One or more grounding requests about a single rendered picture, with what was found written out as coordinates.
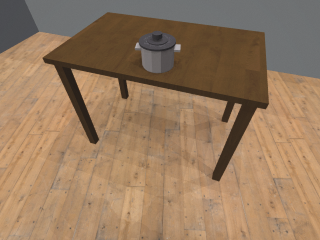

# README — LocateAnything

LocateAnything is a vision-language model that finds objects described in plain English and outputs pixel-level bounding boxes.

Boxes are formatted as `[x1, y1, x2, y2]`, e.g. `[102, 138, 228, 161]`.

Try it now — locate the knob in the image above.
[152, 31, 163, 40]

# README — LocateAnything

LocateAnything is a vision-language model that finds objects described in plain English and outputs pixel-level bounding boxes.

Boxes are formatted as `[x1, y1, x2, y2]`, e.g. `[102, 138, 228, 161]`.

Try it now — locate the table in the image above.
[43, 12, 269, 181]

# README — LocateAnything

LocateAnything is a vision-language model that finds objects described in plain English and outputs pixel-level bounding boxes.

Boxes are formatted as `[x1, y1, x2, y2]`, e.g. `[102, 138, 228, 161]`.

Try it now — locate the lid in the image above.
[138, 33, 176, 52]

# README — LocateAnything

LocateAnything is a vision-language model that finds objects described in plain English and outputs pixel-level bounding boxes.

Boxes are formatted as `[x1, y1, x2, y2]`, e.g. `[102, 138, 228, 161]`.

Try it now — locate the pot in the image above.
[135, 42, 181, 73]

